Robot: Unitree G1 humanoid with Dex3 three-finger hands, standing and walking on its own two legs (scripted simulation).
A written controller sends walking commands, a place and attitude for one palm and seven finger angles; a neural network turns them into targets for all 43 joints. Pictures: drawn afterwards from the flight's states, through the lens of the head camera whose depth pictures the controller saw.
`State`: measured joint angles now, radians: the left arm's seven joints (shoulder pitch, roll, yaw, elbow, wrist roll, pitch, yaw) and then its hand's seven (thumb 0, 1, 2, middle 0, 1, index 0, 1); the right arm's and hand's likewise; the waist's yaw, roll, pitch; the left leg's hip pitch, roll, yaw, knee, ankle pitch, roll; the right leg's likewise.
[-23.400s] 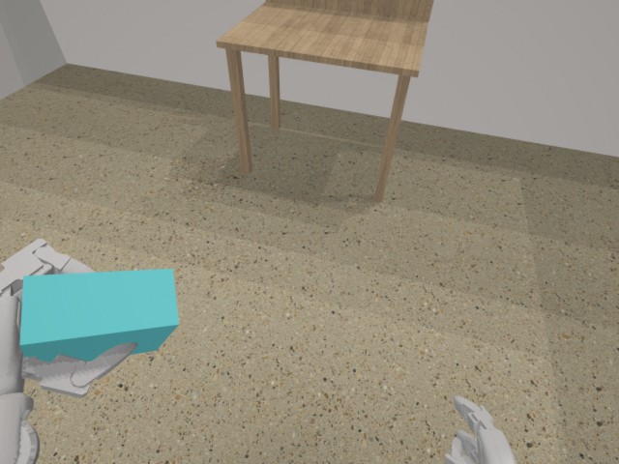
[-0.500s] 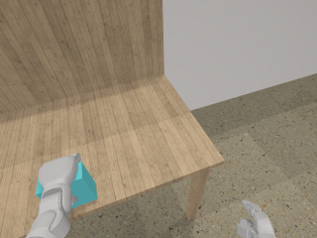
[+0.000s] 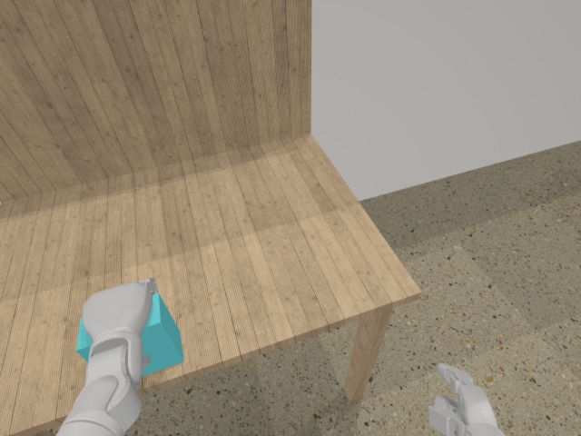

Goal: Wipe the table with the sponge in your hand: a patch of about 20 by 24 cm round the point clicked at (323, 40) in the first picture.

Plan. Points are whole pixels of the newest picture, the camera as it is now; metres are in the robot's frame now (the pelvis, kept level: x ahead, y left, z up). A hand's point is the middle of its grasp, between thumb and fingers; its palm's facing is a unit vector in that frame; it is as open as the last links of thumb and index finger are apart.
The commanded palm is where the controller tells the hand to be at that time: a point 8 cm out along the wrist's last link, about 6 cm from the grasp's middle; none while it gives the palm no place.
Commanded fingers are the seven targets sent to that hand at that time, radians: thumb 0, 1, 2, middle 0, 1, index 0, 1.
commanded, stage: wipe forward along the first lane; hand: left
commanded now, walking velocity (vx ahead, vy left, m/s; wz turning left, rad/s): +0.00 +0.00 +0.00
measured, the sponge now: (139, 346) +0.24 +0.29 -0.06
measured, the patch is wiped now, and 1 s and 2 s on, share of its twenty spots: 0.10 0.25 0.40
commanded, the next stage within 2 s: slide across to the middle lane in 1.56 s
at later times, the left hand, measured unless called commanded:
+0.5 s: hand (134, 299) +0.30 +0.31 -0.02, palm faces -0.13 -0.01 -0.99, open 9.5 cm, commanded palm +0.29 +0.30 +0.01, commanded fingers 0.00 0.10 1.30 -1.20 -1.60 -1.20 -1.60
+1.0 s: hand (129, 275) +0.35 +0.34 -0.02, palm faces -0.16 +0.01 -0.99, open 9.5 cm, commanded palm +0.33 +0.33 +0.01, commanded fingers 0.00 0.10 1.30 -1.20 -1.60 -1.20 -1.60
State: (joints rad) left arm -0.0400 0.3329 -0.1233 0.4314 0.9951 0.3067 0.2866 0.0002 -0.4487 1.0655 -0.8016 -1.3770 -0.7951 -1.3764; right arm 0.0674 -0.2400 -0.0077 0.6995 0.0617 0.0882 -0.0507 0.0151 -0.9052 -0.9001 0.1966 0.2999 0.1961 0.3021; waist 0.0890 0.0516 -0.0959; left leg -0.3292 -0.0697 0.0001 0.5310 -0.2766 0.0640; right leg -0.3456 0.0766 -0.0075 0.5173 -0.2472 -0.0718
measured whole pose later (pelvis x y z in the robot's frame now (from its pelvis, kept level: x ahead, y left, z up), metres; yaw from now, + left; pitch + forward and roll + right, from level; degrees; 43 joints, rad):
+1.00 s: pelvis -0.02 -0.02 -0.03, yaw -1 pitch +15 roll -1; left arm -0.52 0.60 0.07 1.03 1.01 0.07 0.30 0.01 -0.50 1.12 -0.83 -1.37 -0.82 -1.38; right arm 0.24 -0.28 -0.01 0.71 0.08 0.08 -0.04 0.01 -0.91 -0.90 0.20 0.30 0.20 0.30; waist -0.03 0.04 -0.15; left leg -0.71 -0.02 -0.01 0.77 -0.34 0.04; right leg -0.70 0.12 -0.04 0.70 -0.27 -0.10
